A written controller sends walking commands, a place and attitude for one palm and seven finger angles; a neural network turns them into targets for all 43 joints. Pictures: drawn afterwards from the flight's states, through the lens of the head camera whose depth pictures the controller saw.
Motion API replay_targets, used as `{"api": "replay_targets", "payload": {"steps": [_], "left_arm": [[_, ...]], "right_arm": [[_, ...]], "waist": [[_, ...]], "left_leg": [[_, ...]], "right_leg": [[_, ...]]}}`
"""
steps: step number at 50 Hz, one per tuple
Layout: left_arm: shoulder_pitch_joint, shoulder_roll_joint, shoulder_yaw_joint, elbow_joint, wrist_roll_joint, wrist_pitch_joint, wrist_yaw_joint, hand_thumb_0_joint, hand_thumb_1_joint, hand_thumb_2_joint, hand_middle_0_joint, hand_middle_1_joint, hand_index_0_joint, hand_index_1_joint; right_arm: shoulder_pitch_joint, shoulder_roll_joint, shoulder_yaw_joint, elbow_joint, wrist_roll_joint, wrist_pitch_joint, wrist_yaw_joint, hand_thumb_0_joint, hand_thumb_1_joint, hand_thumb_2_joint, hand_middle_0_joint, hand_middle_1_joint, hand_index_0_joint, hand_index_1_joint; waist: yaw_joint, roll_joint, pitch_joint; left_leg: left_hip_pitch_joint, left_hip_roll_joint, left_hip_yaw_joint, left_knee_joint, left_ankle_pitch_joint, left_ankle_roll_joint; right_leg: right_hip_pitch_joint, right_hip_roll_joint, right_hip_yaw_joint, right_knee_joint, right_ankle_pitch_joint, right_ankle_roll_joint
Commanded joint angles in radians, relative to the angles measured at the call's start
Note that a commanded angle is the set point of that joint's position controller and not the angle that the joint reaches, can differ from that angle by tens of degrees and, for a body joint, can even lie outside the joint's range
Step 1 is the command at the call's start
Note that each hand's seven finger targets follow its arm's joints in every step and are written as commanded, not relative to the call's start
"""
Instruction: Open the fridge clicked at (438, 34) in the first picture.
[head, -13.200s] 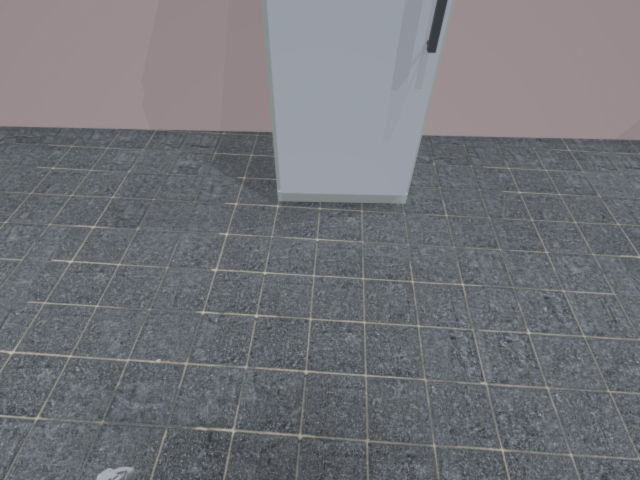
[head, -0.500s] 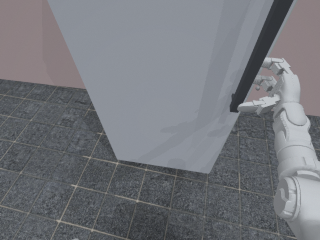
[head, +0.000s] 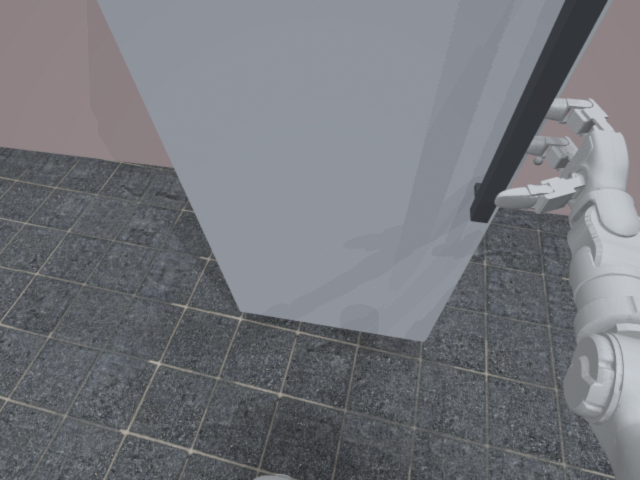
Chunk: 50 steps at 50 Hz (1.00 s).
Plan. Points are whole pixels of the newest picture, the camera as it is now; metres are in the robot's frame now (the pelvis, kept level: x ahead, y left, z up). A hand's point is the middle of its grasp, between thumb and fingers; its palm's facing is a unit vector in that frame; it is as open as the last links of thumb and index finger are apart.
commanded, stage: slide the fingers in behind the handle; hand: right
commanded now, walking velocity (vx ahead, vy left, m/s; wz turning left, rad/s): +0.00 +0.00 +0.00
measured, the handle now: (546, 59) +0.54 -0.14 +0.24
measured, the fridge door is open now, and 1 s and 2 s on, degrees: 0 0 0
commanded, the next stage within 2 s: grip the handle and tug to test in 1.80 s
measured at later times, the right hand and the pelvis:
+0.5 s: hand (526, 170) +0.48 -0.16 +0.14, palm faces +0.00 +1.00 +0.01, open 13.9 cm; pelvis +0.00 +0.00 +0.00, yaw +1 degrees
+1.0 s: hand (504, 163) +0.48 -0.13 +0.14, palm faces +0.00 +1.00 +0.01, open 13.9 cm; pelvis +0.00 +0.00 +0.00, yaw +0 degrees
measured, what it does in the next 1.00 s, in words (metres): stands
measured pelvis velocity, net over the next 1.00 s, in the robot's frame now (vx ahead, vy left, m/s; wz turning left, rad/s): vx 0.00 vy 0.00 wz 0.01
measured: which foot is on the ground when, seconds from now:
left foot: down 0.00-1.00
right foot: down 0.00-1.00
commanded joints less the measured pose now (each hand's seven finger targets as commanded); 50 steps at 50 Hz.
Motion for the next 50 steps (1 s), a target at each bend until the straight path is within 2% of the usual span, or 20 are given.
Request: {"api": "replay_targets", "payload": {"steps": [1, 4, 10, 11, 15, 21, 23, 25, 27, 29, 30, 33, 35, 38, 40, 41, 44, 45, 46, 50], "left_arm": [[0.107, 0.160, 0.059, -0.059, 0.000, -0.026, 0.013, 0.000, 0.900, 0.900, -0.200, -0.300, -0.200, -0.300], [0.100, 0.157, 0.058, -0.067, 0.001, -0.027, 0.009, 0.000, 0.900, 0.900, -0.200, -0.300, -0.200, -0.300], [0.098, 0.159, 0.055, -0.083, 0.002, -0.023, 0.009, 0.000, 0.900, 0.900, -0.200, -0.300, -0.200, -0.300], [0.091, 0.158, 0.056, -0.091, 0.000, -0.021, 0.008, 0.000, 0.900, 0.900, -0.200, -0.300, -0.200, -0.300], [0.075, 0.145, 0.057, -0.106, -0.003, -0.022, 0.003, 0.000, 0.900, 0.900, -0.200, -0.300, -0.200, -0.300], [0.056, 0.144, 0.061, -0.110, -0.005, -0.022, 0.001, 0.000, 0.900, 0.900, -0.200, -0.300, -0.200, -0.300], [0.044, 0.136, 0.059, -0.107, -0.006, -0.022, -0.002, 0.000, 0.900, 0.900, -0.200, -0.300, -0.200, -0.300], [0.045, 0.138, 0.061, -0.106, -0.004, -0.022, -0.002, 0.000, 0.900, 0.900, -0.200, -0.300, -0.200, -0.300], [0.033, 0.135, 0.061, -0.101, -0.007, -0.025, -0.003, 0.000, 0.900, 0.900, -0.200, -0.300, -0.200, -0.300], [0.031, 0.137, 0.059, -0.100, -0.007, -0.025, -0.002, 0.000, 0.900, 0.900, -0.200, -0.300, -0.200, -0.300], [0.036, 0.140, 0.060, -0.095, -0.004, -0.024, 0.001, 0.000, 0.900, 0.900, -0.200, -0.300, -0.200, -0.300], [0.022, 0.131, 0.056, -0.102, -0.006, -0.028, 0.000, 0.000, 0.900, 0.900, -0.200, -0.300, -0.200, -0.300], [0.030, 0.132, 0.057, -0.094, -0.004, -0.029, 0.000, 0.000, 0.900, 0.900, -0.200, -0.300, -0.200, -0.300], [0.026, 0.136, 0.054, -0.088, -0.007, -0.030, 0.005, 0.000, 0.900, 0.900, -0.200, -0.300, -0.200, -0.300], [0.033, 0.135, 0.052, -0.085, -0.002, -0.034, 0.005, 0.000, 0.900, 0.900, -0.200, -0.300, -0.200, -0.300], [0.035, 0.138, 0.053, -0.084, -0.004, -0.035, 0.006, 0.000, 0.900, 0.900, -0.200, -0.300, -0.200, -0.300], [0.038, 0.132, 0.055, -0.083, 0.000, -0.042, 0.002, 0.000, 0.900, 0.900, -0.200, -0.300, -0.200, -0.300], [0.047, 0.134, 0.058, -0.083, 0.003, -0.042, 0.000, 0.000, 0.900, 0.900, -0.200, -0.300, -0.200, -0.300], [0.044, 0.135, 0.057, -0.086, 0.000, -0.040, 0.000, 0.000, 0.900, 0.900, -0.200, -0.300, -0.200, -0.300], [0.051, 0.135, 0.056, -0.090, 0.000, -0.031, -0.002, 0.000, 0.900, 0.900, -0.200, -0.300, -0.200, -0.300]], "right_arm": [[-0.577, -0.209, -0.011, -0.227, 0.002, -0.062, -0.017, 0.000, 0.500, -0.300, 0.300, 1.200, 0.300, 1.200], [-0.524, -0.177, 0.004, -0.208, 0.006, -0.055, -0.011, 0.000, 0.500, -0.300, 0.300, 1.200, 0.300, 1.200], [-0.480, -0.208, -0.031, -0.205, 0.019, -0.053, -0.006, 0.000, 0.500, -0.300, 0.300, 1.200, 0.300, 1.200], [-0.469, -0.220, -0.040, -0.237, 0.015, -0.059, -0.004, 0.000, 0.500, -0.300, 0.300, 1.200, 0.300, 1.200], [-0.441, -0.120, 0.026, -0.296, 0.029, -0.067, -0.004, 0.000, 0.500, -0.300, 0.300, 1.200, 0.300, 1.200], [-0.403, -0.165, -0.025, -0.373, 0.025, -0.064, -0.039, 0.000, 0.500, -0.300, 0.300, 1.200, 0.300, 1.200], [-0.417, -0.108, 0.024, -0.385, 0.019, -0.059, -0.048, 0.000, 0.500, -0.300, 0.300, 1.200, 0.300, 1.200], [-0.392, -0.098, 0.028, -0.392, 0.021, -0.060, -0.058, 0.000, 0.500, -0.300, 0.300, 1.200, 0.300, 1.200], [-0.397, -0.071, 0.044, -0.384, 0.023, -0.050, -0.065, 0.000, 0.500, -0.300, 0.300, 1.200, 0.300, 1.200], [-0.393, -0.072, 0.040, -0.357, 0.023, -0.041, -0.070, 0.000, 0.500, -0.300, 0.300, 1.200, 0.300, 1.200], [-0.392, -0.104, 0.009, -0.338, 0.023, -0.041, -0.076, 0.000, 0.500, -0.300, 0.300, 1.200, 0.300, 1.200], [-0.409, -0.073, 0.038, -0.357, 0.014, -0.051, -0.079, 0.000, 0.500, -0.300, 0.300, 1.200, 0.300, 1.200], [-0.430, -0.057, 0.054, -0.333, 0.013, -0.058, -0.084, 0.000, 0.500, -0.300, 0.300, 1.200, 0.300, 1.200], [-0.456, -0.092, 0.029, -0.285, 0.010, -0.053, -0.089, 0.000, 0.500, -0.300, 0.300, 1.200, 0.300, 1.200], [-0.493, -0.073, 0.051, -0.279, 0.007, -0.059, -0.092, 0.000, 0.500, -0.300, 0.300, 1.200, 0.300, 1.200], [-0.480, -0.103, 0.026, -0.269, 0.003, -0.064, -0.093, 0.000, 0.500, -0.300, 0.300, 1.200, 0.300, 1.200], [-0.500, -0.073, 0.047, -0.300, 0.006, -0.083, -0.092, 0.000, 0.500, -0.300, 0.300, 1.200, 0.300, 1.200], [-0.481, -0.086, 0.027, -0.304, 0.010, -0.090, -0.094, 0.000, 0.500, -0.300, 0.300, 1.200, 0.300, 1.200], [-0.440, -0.107, 0.005, -0.277, 0.010, -0.086, -0.093, 0.000, 0.500, -0.300, 0.300, 1.200, 0.300, 1.200], [-0.418, -0.093, 0.021, -0.257, 0.004, -0.066, -0.089, 0.000, 0.500, -0.300, 0.300, 1.200, 0.300, 1.200]], "waist": [[0.036, -0.057, -0.365], [0.024, -0.066, -0.357], [0.009, -0.024, -0.353], [-0.006, -0.058, -0.387], [0.002, -0.044, -0.369], [-0.029, -0.050, -0.400], [-0.015, -0.072, -0.362], [-0.019, -0.032, -0.360], [-0.015, -0.052, -0.346], [-0.016, -0.010, -0.329], [-0.019, 0.013, -0.313], [-0.023, -0.035, -0.339], [-0.005, 0.011, -0.312], [-0.004, 0.002, -0.300], [0.012, 0.009, -0.290], [-0.002, 0.011, -0.318], [-0.004, -0.046, -0.372], [-0.010, -0.010, -0.393], [-0.024, -0.020, -0.394], [-0.014, 0.025, -0.335]], "left_leg": [[0.020, -0.020, -0.042, -0.087, 0.338, -0.016], [0.017, -0.021, -0.037, -0.084, 0.331, -0.012], [0.068, -0.019, -0.038, -0.083, 0.347, -0.011], [0.073, -0.018, -0.041, -0.074, 0.362, -0.010], [0.055, -0.024, -0.027, -0.076, 0.362, -0.008], [0.098, -0.023, -0.032, -0.069, 0.415, -0.008], [0.069, -0.024, -0.026, -0.073, 0.398, -0.008], [0.081, -0.024, -0.022, -0.075, 0.395, -0.004], [0.059, -0.024, -0.022, -0.077, 0.388, -0.007], [0.072, -0.023, -0.024, -0.084, 0.375, -0.008], [0.089, -0.021, -0.028, -0.087, 0.379, -0.007], [0.082, -0.017, -0.031, -0.082, 0.380, -0.007], [0.070, -0.018, -0.029, -0.088, 0.351, -0.008], [0.070, -0.013, -0.041, -0.096, 0.331, -0.013], [0.062, -0.013, -0.041, -0.101, 0.313, -0.013], [0.072, -0.012, -0.044, -0.096, 0.311, -0.013], [0.070, -0.015, -0.042, -0.083, 0.335, -0.009], [0.098, -0.017, -0.040, -0.078, 0.363, -0.009], [0.112, -0.015, -0.046, -0.077, 0.383, -0.010], [0.129, -0.014, -0.046, -0.091, 0.391, -0.015]], "right_leg": [[0.321, 0.031, 0.060, -0.044, 0.283, -0.032], [0.321, 0.032, 0.059, -0.044, 0.283, -0.028], [0.283, 0.035, 0.053, -0.047, 0.277, -0.034], [0.300, 0.035, 0.051, -0.047, 0.292, -0.030], [0.337, 0.031, 0.053, -0.046, 0.317, -0.030], [0.353, 0.032, 0.047, -0.049, 0.359, -0.027], [0.362, 0.031, 0.048, -0.053, 0.349, -0.023], [0.367, 0.029, 0.055, -0.056, 0.359, -0.024], [0.377, 0.028, 0.051, -0.057, 0.348, -0.020], [0.347, 0.031, 0.050, -0.064, 0.313, -0.023], [0.322, 0.034, 0.048, -0.063, 0.306, -0.027], [0.345, 0.037, 0.045, -0.065, 0.305, -0.024], [0.330, 0.036, 0.050, -0.064, 0.279, -0.026], [0.294, 0.039, 0.043, -0.069, 0.229, -0.027], [0.289, 0.042, 0.045, -0.069, 0.214, -0.031], [0.286, 0.041, 0.048, -0.070, 0.210, -0.028], [0.332, 0.042, 0.049, -0.061, 0.251, -0.024], [0.329, 0.042, 0.049, -0.055, 0.278, -0.027], [0.311, 0.044, 0.041, -0.056, 0.280, -0.026], [0.257, 0.047, 0.030, -0.063, 0.255, -0.033]]}}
